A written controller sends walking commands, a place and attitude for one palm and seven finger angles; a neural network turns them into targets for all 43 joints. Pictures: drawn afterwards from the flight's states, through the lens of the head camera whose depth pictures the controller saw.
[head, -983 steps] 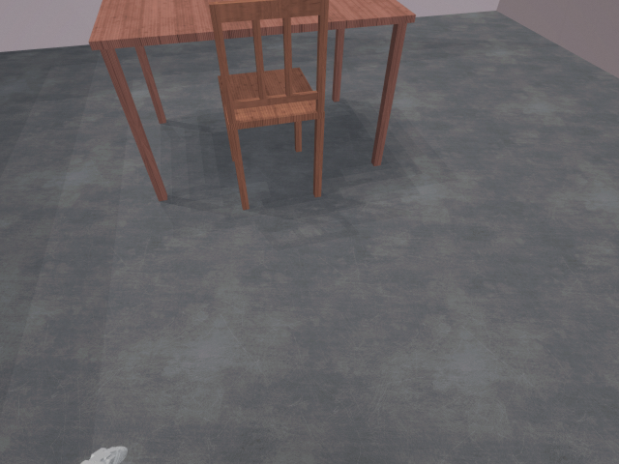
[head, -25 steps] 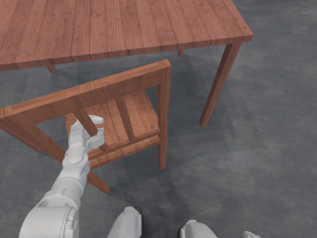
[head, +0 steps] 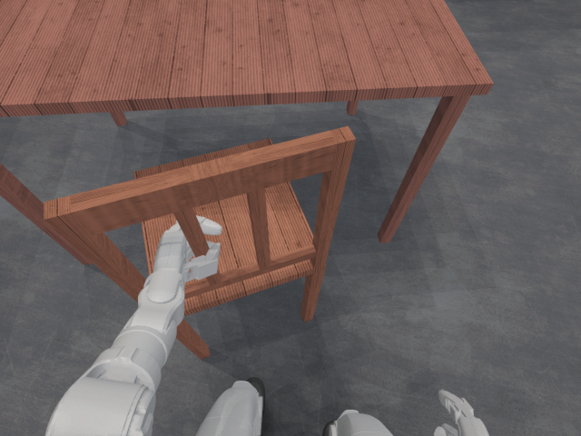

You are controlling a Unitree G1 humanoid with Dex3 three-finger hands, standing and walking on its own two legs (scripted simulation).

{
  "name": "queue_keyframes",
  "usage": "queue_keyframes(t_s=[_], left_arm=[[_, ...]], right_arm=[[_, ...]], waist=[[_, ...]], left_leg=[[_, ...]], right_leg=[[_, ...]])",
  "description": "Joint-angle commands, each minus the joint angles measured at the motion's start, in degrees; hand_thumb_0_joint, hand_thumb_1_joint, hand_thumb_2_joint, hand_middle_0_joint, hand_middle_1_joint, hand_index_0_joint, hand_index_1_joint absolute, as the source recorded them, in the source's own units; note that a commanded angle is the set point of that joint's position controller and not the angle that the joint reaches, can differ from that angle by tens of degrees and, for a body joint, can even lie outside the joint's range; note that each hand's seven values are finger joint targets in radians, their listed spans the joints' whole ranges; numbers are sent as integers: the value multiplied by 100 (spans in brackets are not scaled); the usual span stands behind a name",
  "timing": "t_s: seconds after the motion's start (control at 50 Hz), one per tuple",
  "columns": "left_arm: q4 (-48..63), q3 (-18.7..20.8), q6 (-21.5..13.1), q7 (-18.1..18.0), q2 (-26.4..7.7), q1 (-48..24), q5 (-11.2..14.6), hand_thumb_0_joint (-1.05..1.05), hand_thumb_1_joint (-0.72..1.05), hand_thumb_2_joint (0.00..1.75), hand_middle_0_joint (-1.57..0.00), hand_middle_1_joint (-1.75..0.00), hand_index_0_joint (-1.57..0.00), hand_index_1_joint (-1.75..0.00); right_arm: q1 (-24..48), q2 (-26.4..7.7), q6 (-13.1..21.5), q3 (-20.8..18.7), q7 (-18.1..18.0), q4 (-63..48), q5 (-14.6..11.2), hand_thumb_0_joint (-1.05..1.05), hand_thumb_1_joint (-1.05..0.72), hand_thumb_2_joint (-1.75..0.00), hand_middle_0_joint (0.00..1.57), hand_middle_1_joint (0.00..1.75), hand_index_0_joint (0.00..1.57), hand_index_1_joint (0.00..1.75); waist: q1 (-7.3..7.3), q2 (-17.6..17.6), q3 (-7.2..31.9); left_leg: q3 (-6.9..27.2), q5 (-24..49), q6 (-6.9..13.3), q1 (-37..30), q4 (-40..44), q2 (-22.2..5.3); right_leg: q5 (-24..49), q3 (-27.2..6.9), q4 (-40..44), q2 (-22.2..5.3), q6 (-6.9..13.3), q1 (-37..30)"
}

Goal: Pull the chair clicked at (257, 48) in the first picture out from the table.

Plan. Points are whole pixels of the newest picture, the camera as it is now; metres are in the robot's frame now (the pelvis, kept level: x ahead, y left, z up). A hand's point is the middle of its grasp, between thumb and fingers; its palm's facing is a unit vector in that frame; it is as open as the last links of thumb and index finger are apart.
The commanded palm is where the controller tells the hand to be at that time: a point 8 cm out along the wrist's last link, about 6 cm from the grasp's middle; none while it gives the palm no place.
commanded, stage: step backward, pulling the chair out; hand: left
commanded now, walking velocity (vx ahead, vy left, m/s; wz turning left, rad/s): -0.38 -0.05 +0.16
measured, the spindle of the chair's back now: (201, 249) +0.39 +0.17 -0.07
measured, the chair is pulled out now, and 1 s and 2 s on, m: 0.17 0.25 0.43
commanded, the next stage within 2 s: none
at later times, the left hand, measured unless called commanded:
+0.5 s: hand (209, 261) +0.36 +0.15 -0.05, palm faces +0.06 -0.98 -0.18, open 5.6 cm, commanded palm +0.36 +0.19 -0.05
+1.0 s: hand (196, 311) +0.28 +0.15 -0.05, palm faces +0.11 -0.98 -0.18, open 5.6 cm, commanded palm +0.28 +0.20 -0.05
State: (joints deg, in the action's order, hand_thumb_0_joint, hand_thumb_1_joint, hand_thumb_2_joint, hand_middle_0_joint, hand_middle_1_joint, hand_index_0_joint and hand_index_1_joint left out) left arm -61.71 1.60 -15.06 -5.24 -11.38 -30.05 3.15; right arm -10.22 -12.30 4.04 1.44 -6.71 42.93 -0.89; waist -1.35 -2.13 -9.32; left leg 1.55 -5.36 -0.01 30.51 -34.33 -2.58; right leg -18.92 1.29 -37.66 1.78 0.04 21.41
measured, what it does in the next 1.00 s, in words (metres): walks backwards: left foot, then left foot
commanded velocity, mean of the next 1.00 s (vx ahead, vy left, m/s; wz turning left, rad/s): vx -0.38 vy -0.01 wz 0.09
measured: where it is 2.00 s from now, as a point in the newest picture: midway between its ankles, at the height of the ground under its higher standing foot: outside the picture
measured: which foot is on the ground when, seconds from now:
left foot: down 0.00-0.14, up 0.16-0.26, down 0.28-0.60, up 0.62-0.74, down 0.76-1.00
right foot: down 0.00-1.00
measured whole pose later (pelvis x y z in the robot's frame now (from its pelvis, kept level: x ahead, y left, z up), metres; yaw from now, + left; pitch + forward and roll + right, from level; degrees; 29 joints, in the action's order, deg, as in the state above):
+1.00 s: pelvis -0.10 -0.02 +0.00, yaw +4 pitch +2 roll -1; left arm -63.9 3.2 -11.5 -4.3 -12.7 -36.5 3.3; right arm -11.4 -11.8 4.1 0.8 -5.9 45.0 -0.9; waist -1.6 -0.8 -11.3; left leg 2.8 -13.9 -1.3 27.2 -38.9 -2.0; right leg -12.3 1.8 -36.0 0.1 -0.8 24.9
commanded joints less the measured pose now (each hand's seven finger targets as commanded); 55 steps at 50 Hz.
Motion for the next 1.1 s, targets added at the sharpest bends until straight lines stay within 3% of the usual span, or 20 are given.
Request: queue_keyframes(t_s=[0.0, 0.06, 0.1, 0.16, 0.2, 0.24, 0.28, 0.3, 0.32, 0.36, 0.42, 0.52, 0.6, 0.64, 0.7, 0.76, 0.86, 0.94, 1.0, 1.08], left_arm=[[1116, 192, -331, -109, -1144, -2169, -186, 0, 90, 90, -50, -145, -50, -145], [1005, 325, -301, -121, -1366, -2246, -168, 0, 90, 90, -50, -145, -50, -145], [941, 360, -338, -165, -1542, -2305, -192, 0, 90, 90, -50, -145, -50, -145], [915, 388, -211, -195, -1549, -2199, -184, 0, 90, 90, -50, -145, -50, -145], [953, 420, -163, -171, -1509, -2138, -183, 0, 90, 90, -50, -145, -50, -145], [867, 441, -82, -182, -1470, -1989, -177, 0, 90, 90, -50, -145, -50, -145], [915, 257, -117, -119, -1117, -2123, -134, 0, 90, 90, -50, -145, -50, -145], [910, 170, -131, -74, -949, -2200, -122, 0, 90, 90, -50, -145, -50, -145], [1095, 126, -160, -46, -938, -2325, -152, 0, 90, 90, -50, -145, -50, -145], [1198, -49, -149, 10, -708, -2528, -168, 0, 90, 90, -50, -145, -50, -145], [1063, 153, -170, -22, -905, -2401, -200, 0, 90, 90, -50, -145, -50, -145], [984, 358, -146, -1, -1263, -2448, -188, 0, 90, 90, -50, -145, -50, -145], [881, 378, -91, -69, -1495, -2444, -146, 0, 90, 90, -50, -145, -50, -145], [782, 418, 56, -86, -1534, -2267, -105, 0, 90, 90, -50, -145, -50, -145], [895, 357, 84, -77, -1301, -2346, -94, 0, 90, 90, -50, -145, -50, -145], [980, 191, 89, -46, -983, -2559, -54, 0, 90, 90, -50, -145, -50, -145], [1125, 52, -12, 19, -796, -2871, -106, 0, 90, 90, -50, -145, -50, -145], [941, 147, -142, 26, -903, -2827, -194, 0, 90, 90, -50, -145, -50, -145], [955, 385, -179, -5, -1371, -2835, -194, 0, 90, 90, -50, -145, -50, -145], [717, 472, -31, -95, -1696, -2490, -137, 0, 90, 90, -50, -145, -50, -145]], right_arm=[[-412, -982, 207, -344, -103, -351, -35, 0, -90, -90, 20, 30, 20, 30], [-351, -964, 225, -352, -94, -391, -60, 0, -90, -90, 20, 30, 20, 30], [-356, -851, 242, -348, -88, -361, -88, 0, -90, -90, 20, 30, 20, 30], [-56, -861, 211, -283, -101, -318, -73, 0, -90, -90, 20, 30, 20, 30], [-100, -902, 235, -221, -124, -227, -55, 0, -90, -90, 20, 30, 20, 30], [-277, -1049, 218, -238, -197, -126, -66, 0, -90, -90, 20, 30, 20, 30], [-521, -1149, 151, -325, -171, -149, -94, 0, -90, -90, 20, 30, 20, 30], [-645, -1128, 106, -364, -120, -123, -117, 0, -90, -90, 20, 30, 20, 30], [-582, -1105, 88, -334, -128, -144, -63, 0, -90, -90, 20, 30, 20, 30], [-535, -1056, 36, -373, -57, -201, -28, 0, -90, -90, 20, 30, 20, 30], [-653, -1040, 18, -436, -17, -214, -18, 0, -90, -90, 20, 30, 20, 30], [-569, -1019, 42, -457, -37, -339, -99, 0, -90, -90, 20, 30, 20, 30], [-352, -931, 121, -432, -88, -429, -191, 0, -90, -90, 20, 30, 20, 30], [-189, -993, 116, -379, -107, -432, -165, 0, -90, -90, 20, 30, 20, 30], [-347, -1018, 176, -261, -150, -252, -92, 0, -90, -90, 20, 30, 20, 30], [-519, -1180, 113, -350, -181, -291, -91, 0, -90, -90, 20, 30, 20, 30], [-528, -975, 103, -348, -62, -272, 10, 0, -90, -90, 20, 30, 20, 30], [-820, -1011, 186, -432, 3, -60, -7, 0, -90, -90, 20, 30, 20, 30], [-646, -981, 145, -483, -71, -180, -124, 0, -90, -90, 20, 30, 20, 30], [-313, -973, 203, -420, -103, -250, -173, 0, -90, -90, 20, 30, 20, 30]], waist=[[-162, -605, 2762], [-188, -203, 2542], [-268, 596, 2463], [-52, 507, 2449], [-63, 498, 2473], [-77, 466, 2484], [-73, 348, 2689], [-99, 479, 2789], [-116, -27, 2919], [-109, -674, 2971], [-136, -859, 3306], [-139, -569, 3218], [-144, 563, 3083], [-16, 680, 2835], [-133, 810, 2646], [-80, -42, 2650], [-56, -1182, 2772], [-183, -517, 3109], [-183, -16, 3250], [-3, 770, 2857]], left_leg=[[1293, 66, 522, -1792, 509, -1028], [981, -905, 339, -1139, 231, -703], [388, -1359, 42, -981, -592, -188], [366, -1602, -174, -763, -1683, 30], [475, -1492, -150, -638, -1166, -14], [609, 193, -60, -881, -10, -278], [1120, 2781, 302, -1511, 219, -789], [1085, 3087, 368, -1828, 14, -855], [1134, 3544, 417, -2107, 36, -866], [1529, 3656, 508, -2240, 228, -1112], [1408, 3914, 528, -2865, 34, -1162], [1069, 2084, 286, -1478, -65, -902], [276, -1774, -215, -840, -1430, 95], [463, -2203, -199, -685, -1793, 112], [522, -1585, -113, -862, -457, -54], [1379, 1844, 374, -1366, 536, -941], [1565, 2097, 641, -1672, 588, -1338], [1304, 3393, 466, -2261, -222, -1177], [725, 872, 51, -1014, -397, -699], [312, -2365, -223, -718, -1925, 171]], right_leg=[[345, -397, 564, -319, 86, -432], [-131, -717, 924, -593, 164, -524], [-320, -1453, 1582, -1394, 410, -398], [1554, -1441, 1457, -2019, 733, -677], [3098, -1033, 955, -1947, 590, -1192], [3822, -564, 374, -1535, 242, -1538], [3480, -336, 129, -900, -106, -1278], [3360, -397, 285, -799, -117, -1145], [3291, -330, 178, -769, -98, -1009], [1135, -313, -133, -586, -8, -651], [831, -286, 129, -460, 0, -376], [2220, -473, 536, -678, 74, -1290], [2584, -1405, 1400, -2089, 628, -1277], [2090, -1314, 1460, -2235, 749, -1103], [2793, -655, 938, -1793, 406, -1288], [2042, -124, 19, -634, -140, -869], [-426, -234, -573, -452, -5, -311], [1441, -349, 388, -476, -8, -630], [2445, -776, 518, -1099, 209, -1374], [1227, -1605, 1679, -2255, 653, -770]])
